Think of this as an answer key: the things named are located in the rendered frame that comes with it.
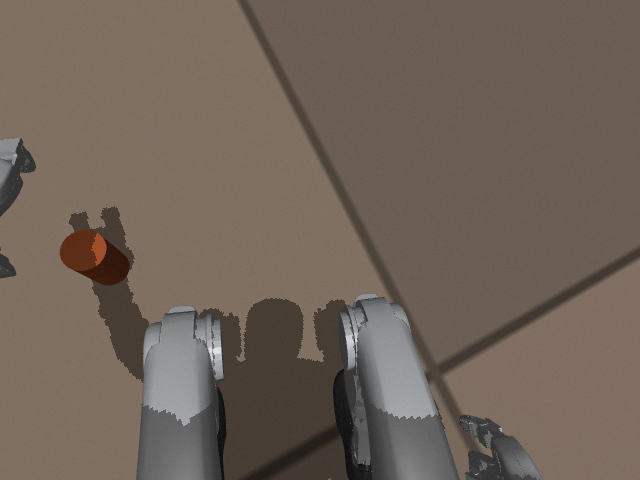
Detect right robot hand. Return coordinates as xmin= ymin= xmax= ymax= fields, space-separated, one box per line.
xmin=459 ymin=415 xmax=543 ymax=480

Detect left robot hand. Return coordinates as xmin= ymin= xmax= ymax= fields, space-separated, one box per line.
xmin=0 ymin=138 xmax=36 ymax=278

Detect right robot foot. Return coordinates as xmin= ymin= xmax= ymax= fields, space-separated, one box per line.
xmin=333 ymin=369 xmax=372 ymax=480

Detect can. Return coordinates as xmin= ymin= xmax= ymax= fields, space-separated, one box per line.
xmin=60 ymin=230 xmax=130 ymax=285

